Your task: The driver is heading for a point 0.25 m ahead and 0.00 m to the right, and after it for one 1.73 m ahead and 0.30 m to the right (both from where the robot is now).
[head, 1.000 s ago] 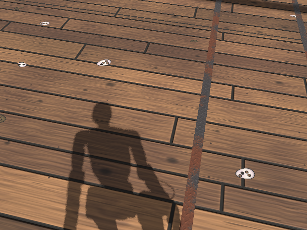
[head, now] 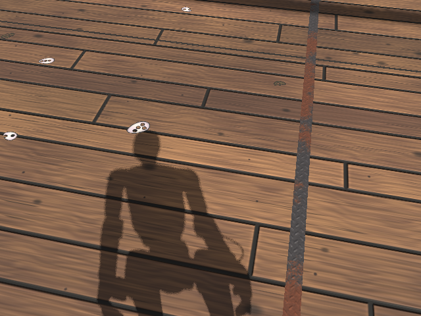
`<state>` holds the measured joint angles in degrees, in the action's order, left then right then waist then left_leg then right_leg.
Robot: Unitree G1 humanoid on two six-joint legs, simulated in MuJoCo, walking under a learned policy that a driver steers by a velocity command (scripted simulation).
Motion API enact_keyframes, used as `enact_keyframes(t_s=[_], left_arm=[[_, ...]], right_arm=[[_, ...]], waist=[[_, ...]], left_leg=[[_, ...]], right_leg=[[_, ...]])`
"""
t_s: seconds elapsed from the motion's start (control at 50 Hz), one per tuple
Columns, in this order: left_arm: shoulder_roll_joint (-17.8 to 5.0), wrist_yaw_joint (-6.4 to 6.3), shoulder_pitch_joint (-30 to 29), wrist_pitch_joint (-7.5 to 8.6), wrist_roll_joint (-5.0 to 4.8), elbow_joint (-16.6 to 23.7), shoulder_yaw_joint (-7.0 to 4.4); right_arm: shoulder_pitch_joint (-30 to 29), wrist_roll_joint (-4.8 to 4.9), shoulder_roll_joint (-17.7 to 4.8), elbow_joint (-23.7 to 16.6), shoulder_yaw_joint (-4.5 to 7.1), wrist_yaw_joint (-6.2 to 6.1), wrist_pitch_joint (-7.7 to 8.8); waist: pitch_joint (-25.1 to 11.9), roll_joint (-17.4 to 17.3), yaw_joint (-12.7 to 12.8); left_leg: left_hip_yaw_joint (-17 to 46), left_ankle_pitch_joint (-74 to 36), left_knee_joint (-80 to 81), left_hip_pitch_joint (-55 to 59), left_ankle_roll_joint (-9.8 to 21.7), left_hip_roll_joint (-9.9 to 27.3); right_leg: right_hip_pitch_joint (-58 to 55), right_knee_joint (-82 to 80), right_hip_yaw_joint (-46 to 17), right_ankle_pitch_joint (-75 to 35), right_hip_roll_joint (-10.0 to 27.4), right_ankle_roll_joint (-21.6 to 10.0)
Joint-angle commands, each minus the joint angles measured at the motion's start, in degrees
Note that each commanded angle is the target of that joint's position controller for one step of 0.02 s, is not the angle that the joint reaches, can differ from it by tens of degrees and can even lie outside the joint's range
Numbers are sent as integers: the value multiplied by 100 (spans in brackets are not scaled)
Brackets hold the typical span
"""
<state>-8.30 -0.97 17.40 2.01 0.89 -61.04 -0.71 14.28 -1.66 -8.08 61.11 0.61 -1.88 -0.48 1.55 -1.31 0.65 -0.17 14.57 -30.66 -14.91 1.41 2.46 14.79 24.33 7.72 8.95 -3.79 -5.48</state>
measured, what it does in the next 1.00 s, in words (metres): shifts its weight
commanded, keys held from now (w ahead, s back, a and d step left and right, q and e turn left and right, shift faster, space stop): no key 1.00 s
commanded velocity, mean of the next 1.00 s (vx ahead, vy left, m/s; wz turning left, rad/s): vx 0.01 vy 0.00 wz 0.00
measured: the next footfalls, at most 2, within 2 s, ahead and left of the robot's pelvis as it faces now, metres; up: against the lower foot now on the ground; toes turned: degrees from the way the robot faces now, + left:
right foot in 1.86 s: +0.18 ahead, -0.10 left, +0.00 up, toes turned -5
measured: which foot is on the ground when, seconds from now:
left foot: down 0.00-1.00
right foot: down 0.00-1.00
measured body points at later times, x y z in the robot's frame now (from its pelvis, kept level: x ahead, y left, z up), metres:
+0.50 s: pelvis +0.04 +0.02 +0.01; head +0.04 +0.02 +0.46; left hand +0.02 +0.23 -0.15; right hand +0.01 -0.18 -0.15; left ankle +0.02 +0.12 -0.74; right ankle +0.05 -0.07 -0.74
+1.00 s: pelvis +0.05 +0.03 +0.01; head +0.05 +0.03 +0.46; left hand +0.01 +0.23 -0.15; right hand +0.01 -0.17 -0.15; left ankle +0.02 +0.12 -0.74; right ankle +0.05 -0.07 -0.74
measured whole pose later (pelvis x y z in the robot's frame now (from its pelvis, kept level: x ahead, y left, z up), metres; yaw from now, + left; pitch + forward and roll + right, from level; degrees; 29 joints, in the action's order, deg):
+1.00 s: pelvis +0.05 +0.03 +0.01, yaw -1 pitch -1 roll +0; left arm -6.2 -2.4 18.7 0.9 0.4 -67.0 0.3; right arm 19.5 -0.4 -6.1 66.4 -1.0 -2.6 1.3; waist 1.6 -0.1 0.4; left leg -2.1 14.2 -21.6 -6.0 1.8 -1.2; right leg 9.2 22.0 4.5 11.4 -0.6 -2.1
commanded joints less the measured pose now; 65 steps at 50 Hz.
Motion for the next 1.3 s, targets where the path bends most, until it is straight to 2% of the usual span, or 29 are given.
enact_keyframes(t_s=[0.02, 0.04, 0.06, 0.1, 0.12, 0.18, 0.3, 0.7, 1.3], left_arm=[[-421, -25, 319, -43, -77, 172, -74], [-309, -17, 385, -73, -86, 102, -53], [-324, -16, 413, -78, -54, 54, -56], [-394, -26, 476, -74, -27, -26, -68], [-425, -27, 455, -63, -18, -45, -71], [-327, -48, 381, -40, -40, -117, -35], [-263, -90, 383, -55, -45, -259, -4], [-188, -142, 529, -91, -46, -525, 44], [-113, -153, 682, -91, -47, -621, 75]], right_arm=[[636, -4, -499, 51, 15, -49, 132], [561, 93, -431, 115, 1, -36, 161], [480, 118, -305, 115, -40, -23, 208], [422, 153, -342, 121, -31, -39, 250], [479, 153, -322, 145, -35, -52, 259], [648, 135, -293, 214, -39, -52, 248], [768, 126, -281, 301, -50, -57, 233], [929, 123, -184, 477, -102, -80, 196], [1130, 122, -116, 546, -126, -82, 192]], waist=[[424, -174, 50], [515, -553, 102], [441, -560, 147], [278, -382, 169], [245, -253, 137], [233, -6, 55], [251, 102, 4], [355, 87, -16], [424, 109, -29]], left_leg=[[730, -126, 1077, 600, 184, 561], [812, 306, 1325, -137, 221, 570], [799, 402, 1507, -441, 163, 540], [627, 57, 1511, -310, 82, 401], [575, -152, 1450, -138, 89, 371], [527, -423, 1365, 168, 139, 362], [489, -593, 1345, 274, 161, 352], [429, -794, 1334, 427, 178, 319], [416, -735, 1336, 427, 180, 301]], right_leg=[[860, -1043, -1191, 1374, 948, 139], [152, -826, -913, 758, 721, 213], [-433, -654, -902, 318, 751, 227], [-741, -594, -965, 35, 846, 207], [-686, -614, -995, -7, 880, 193], [-529, -681, -995, -9, 906, 213], [-572, -671, -986, -153, 926, 242], [-585, -607, -999, -335, 968, 264], [-576, -600, -1014, -315, 973, 262]])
